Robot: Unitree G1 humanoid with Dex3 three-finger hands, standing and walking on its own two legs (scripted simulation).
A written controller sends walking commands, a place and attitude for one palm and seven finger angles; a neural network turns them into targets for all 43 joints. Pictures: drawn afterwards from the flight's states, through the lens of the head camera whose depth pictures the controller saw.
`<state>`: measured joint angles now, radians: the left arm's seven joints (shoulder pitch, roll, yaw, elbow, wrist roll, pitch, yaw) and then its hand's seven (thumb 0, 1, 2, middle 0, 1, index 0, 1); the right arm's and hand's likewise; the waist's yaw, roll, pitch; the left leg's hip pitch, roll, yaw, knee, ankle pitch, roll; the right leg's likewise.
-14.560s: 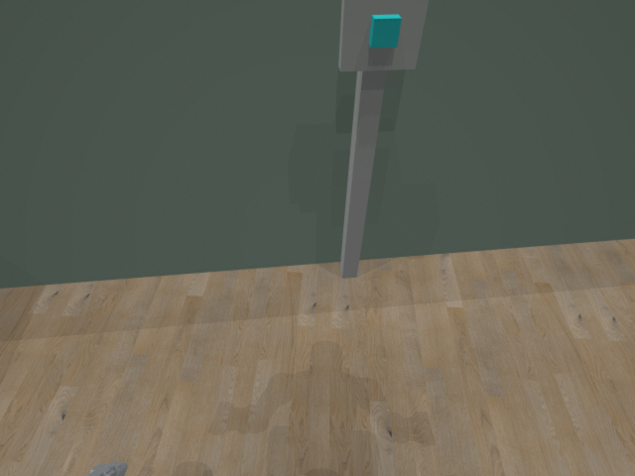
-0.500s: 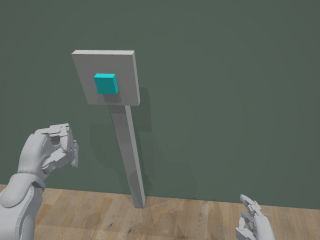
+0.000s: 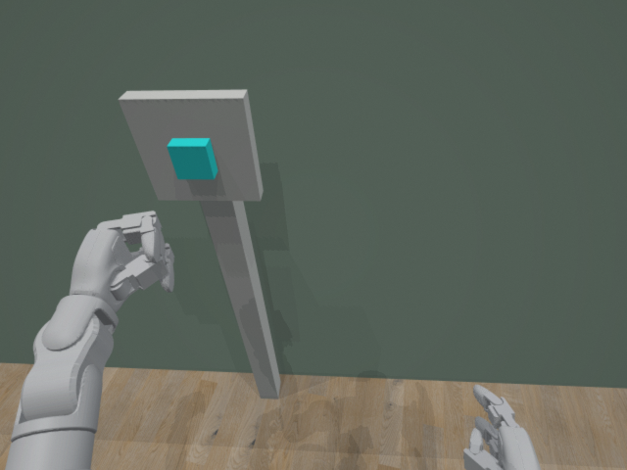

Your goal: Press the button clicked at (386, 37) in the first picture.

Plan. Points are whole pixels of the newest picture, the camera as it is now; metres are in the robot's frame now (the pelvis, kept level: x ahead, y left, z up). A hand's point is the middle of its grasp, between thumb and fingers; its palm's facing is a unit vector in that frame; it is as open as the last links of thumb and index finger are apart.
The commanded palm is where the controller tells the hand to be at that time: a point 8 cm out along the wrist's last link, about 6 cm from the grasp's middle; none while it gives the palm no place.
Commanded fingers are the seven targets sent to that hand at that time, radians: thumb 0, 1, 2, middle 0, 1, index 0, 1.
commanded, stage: aim a knuckle at the button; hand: left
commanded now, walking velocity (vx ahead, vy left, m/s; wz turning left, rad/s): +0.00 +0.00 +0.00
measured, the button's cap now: (194, 158) +0.50 +0.23 +0.18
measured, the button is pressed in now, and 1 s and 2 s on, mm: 0 0 0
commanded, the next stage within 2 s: press the button with the knuckle in 1.48 s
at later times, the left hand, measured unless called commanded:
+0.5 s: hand (191, 228) +0.37 +0.20 +0.15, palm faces +0.05 -1.00 -0.02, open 3.1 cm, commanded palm +0.34 +0.24 +0.15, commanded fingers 0.00 0.90 0.90 -1.30 -1.50 -1.30 -1.50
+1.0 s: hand (204, 214) +0.41 +0.19 +0.14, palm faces +0.05 -1.00 -0.01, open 3.1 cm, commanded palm +0.38 +0.25 +0.14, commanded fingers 0.00 0.90 0.90 -1.30 -1.50 -1.30 -1.50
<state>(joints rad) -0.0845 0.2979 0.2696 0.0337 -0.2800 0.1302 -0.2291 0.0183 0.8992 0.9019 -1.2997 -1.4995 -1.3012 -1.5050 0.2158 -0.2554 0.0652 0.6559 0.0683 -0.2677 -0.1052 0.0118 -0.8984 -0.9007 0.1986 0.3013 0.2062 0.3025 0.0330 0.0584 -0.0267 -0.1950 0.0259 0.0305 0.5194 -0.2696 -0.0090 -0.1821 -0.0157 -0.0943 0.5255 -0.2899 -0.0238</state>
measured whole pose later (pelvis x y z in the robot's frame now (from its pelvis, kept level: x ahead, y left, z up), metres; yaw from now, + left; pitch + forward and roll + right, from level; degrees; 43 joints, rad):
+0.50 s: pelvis +0.01 +0.01 +0.00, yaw +0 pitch -1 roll +0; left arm -0.33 0.28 0.23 0.31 -0.22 0.09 -0.16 0.02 0.90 0.90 -1.30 -1.50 -1.30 -1.51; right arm 0.23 -0.25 0.06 0.66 0.06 -0.17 -0.09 0.01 -0.90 -0.90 0.20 0.30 0.21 0.30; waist 0.01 0.04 -0.02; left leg -0.22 0.01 0.05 0.51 -0.28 0.01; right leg -0.21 -0.03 -0.08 0.51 -0.29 -0.01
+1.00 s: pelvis +0.01 +0.01 +0.00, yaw -2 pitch +1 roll +0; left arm -0.47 0.31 0.28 0.57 -0.20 -0.03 -0.16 0.02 0.90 0.90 -1.30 -1.50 -1.30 -1.50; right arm 0.30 -0.26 0.03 0.67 0.06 -0.10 -0.08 0.01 -0.90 -0.90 0.20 0.30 0.21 0.30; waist -0.03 0.04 -0.04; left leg -0.26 0.03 0.06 0.52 -0.28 0.00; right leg -0.26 -0.02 -0.06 0.52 -0.29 -0.01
